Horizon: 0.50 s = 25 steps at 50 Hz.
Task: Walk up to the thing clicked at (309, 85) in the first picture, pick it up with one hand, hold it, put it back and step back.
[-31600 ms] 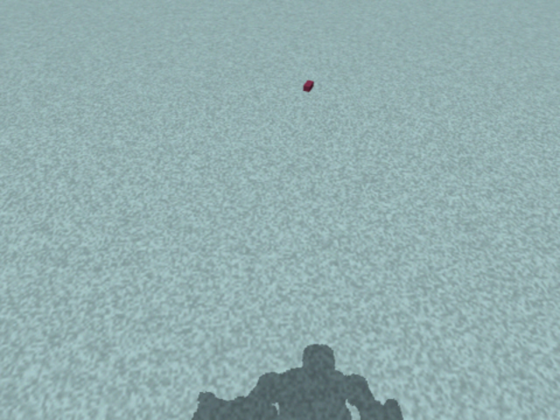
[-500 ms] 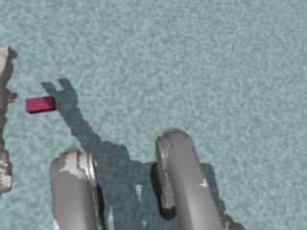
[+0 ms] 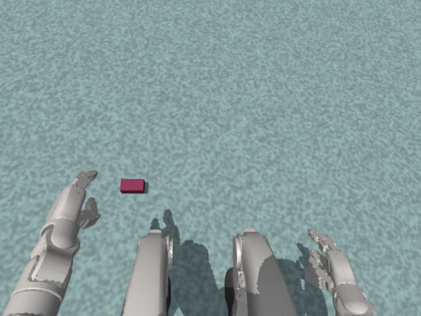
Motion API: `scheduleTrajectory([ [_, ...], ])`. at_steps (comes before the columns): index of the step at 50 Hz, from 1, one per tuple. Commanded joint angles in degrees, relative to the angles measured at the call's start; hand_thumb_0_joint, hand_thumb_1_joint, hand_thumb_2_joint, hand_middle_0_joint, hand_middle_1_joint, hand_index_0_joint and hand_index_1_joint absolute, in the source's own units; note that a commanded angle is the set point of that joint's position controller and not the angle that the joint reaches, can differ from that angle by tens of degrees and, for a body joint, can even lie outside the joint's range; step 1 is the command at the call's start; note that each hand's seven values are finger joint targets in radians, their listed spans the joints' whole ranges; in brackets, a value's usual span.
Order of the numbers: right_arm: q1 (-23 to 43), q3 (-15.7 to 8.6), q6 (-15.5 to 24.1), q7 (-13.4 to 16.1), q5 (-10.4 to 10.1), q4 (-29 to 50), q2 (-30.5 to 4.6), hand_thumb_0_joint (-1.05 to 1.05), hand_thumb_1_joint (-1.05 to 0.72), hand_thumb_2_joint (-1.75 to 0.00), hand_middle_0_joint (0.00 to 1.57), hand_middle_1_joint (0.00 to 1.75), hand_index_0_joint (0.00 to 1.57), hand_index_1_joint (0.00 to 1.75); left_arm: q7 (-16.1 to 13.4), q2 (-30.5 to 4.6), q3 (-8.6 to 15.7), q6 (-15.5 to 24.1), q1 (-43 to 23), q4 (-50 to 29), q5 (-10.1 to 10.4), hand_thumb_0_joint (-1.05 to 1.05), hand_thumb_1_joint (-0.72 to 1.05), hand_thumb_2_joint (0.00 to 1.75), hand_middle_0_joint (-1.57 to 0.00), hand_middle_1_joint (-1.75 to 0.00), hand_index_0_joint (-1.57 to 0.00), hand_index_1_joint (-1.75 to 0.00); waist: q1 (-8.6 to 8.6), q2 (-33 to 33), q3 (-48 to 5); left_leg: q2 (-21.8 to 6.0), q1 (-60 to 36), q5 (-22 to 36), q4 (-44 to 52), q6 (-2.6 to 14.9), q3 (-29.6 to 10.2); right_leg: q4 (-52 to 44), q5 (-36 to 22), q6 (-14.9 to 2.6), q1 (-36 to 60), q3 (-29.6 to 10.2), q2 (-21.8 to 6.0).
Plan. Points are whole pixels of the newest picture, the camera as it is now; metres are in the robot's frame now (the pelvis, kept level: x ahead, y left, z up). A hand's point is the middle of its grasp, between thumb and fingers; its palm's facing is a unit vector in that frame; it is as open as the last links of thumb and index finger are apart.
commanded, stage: home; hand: left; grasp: from above
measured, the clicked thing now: (132, 186) +0.51 +0.24 -0.52
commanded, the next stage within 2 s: none
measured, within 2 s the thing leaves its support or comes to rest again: neither
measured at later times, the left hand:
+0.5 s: hand (65, 233) +0.24 +0.19 +0.10, palm faces +0.10 -0.97 -0.22, open 7.4 cm
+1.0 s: hand (56, 247) +0.23 +0.18 +0.13, palm faces +0.10 -0.97 -0.20, open 7.4 cm
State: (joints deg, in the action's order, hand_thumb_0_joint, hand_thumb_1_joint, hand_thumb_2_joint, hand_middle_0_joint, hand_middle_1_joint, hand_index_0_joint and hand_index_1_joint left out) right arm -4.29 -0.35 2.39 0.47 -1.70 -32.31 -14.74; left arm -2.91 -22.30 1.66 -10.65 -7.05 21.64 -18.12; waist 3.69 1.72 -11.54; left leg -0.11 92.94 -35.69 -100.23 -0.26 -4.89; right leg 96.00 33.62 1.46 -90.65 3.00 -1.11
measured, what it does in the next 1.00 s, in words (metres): rises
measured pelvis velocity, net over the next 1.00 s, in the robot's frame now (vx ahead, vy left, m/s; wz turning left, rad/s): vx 0.08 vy -0.01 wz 0.05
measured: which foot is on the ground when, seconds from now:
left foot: down 0.00-1.00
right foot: down 0.00-1.00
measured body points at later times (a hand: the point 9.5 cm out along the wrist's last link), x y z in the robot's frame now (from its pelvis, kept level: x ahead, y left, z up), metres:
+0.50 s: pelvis +0.06 +0.00 +0.16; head +0.10 +0.01 +0.61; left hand +0.24 +0.24 +0.12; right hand +0.21 -0.24 +0.08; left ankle +0.08 +0.12 -0.50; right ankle +0.09 -0.14 -0.50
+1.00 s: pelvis +0.08 -0.01 +0.18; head +0.09 +0.00 +0.63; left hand +0.22 +0.23 +0.15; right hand +0.26 -0.24 +0.12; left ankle +0.08 +0.12 -0.50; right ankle +0.09 -0.14 -0.50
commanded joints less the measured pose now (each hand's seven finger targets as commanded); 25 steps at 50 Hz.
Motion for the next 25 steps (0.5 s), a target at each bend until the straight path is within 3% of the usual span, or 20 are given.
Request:
scheduleTrajectory([
  [1,-3.13,-2.7,3.78,2.47,-0.45,6.2,-8.52,0.0,-0.9,-0.9,0.2,0.3,0.2,0.3,-1.94,-7.33,3.36,-0.81,-5.84,-16.05,6.49,0.0,0.9,0.9,-0.2,-0.3,-0.2,-0.3,2.06,5.98,-22.68,-0.06,-27.97,-1.76,23.6,1.55,-1.31,-18.82,-1.42,-2.51,19.52,-0.85,1.32],
  [5,-3.61,-1.7,5.16,3.89,-0.53,6.7,-6.77,0.0,-0.9,-0.9,0.2,0.3,0.2,0.3,-2.67,-4.8,3.55,-3.47,1.64,-18.17,11.38,0.0,0.9,0.9,-0.2,-0.3,-0.2,-0.3,2.01,4.7,-18.03,0.05,-31.85,0.27,28.43,1.68,-0.29,-25.45,-2.49,-2.41,26.42,-1.68,1.44],
  [7,-4.48,-1.32,5.71,4.7,-0.59,7.4,-6.37,0.0,-0.9,-0.9,0.2,0.3,0.2,0.3,-2.92,-3.69,3.7,-4.88,4.4,-20.56,13.06,0.0,0.9,0.9,-0.2,-0.3,-0.2,-0.3,1.99,4.53,-18.34,0.12,-35.51,3.19,30.86,1.59,-0.14,-28.51,-4.92,-2.43,30.98,-1.8,1.5],
  [11,-5.52,-0.35,6.72,6.49,-0.67,8.0,-5.48,0.0,-0.9,-0.9,0.2,0.3,0.2,0.3,-3.1,-1.14,4.74,-7.87,11.3,-23.37,16.63,0.0,0.9,0.9,-0.2,-0.3,-0.2,-0.3,0.79,3.83,-15.08,-0.13,-41.08,6.38,36.53,1.21,-0.83,-33.63,-7.4,-2.36,37.22,-1.55,1.66],
  [14,-6.58,0.24,7.74,7.9,-0.69,8.54,-4.8,0.0,-0.9,-0.9,0.2,0.3,0.2,0.3,-2.93,1.19,4.55,-9.66,15.76,-26.15,19.19,0.0,0.9,0.9,-0.2,-0.3,-0.2,-0.3,0.86,3.38,-12.0,-0.24,-44.79,7.74,40.66,1.02,-0.88,-37.94,-8.86,-2.19,41.77,-1.37,1.83],
  [19,-8.95,0.38,9.36,9.5,-0.35,10.02,-4.24,0.0,-0.9,-0.9,0.2,0.3,0.2,0.3,-2.17,3.18,4.72,-11.59,24.87,-31.73,21.57,0.0,0.9,0.9,-0.2,-0.3,-0.2,-0.3,-0.01,3.08,-9.67,-0.14,-51.33,14.5,45.64,0.77,0.35,-43.45,-14.33,-1.96,49.49,-0.47,2.19],
  [25,-10.13,0.0,10.95,10.61,0.22,11.43,-3.79,0.0,-0.9,-0.9,0.2,0.3,0.2,0.3,-0.94,4.45,3.8,-12.84,33.65,-37.82,21.86,0.0,0.9,0.9,-0.2,-0.3,-0.2,-0.3,-0.62,2.11,-6.02,-0.05,-56.61,21.46,49.86,0.5,1.05,-47.91,-19.28,-2.0,54.34,0.76,2.92],
])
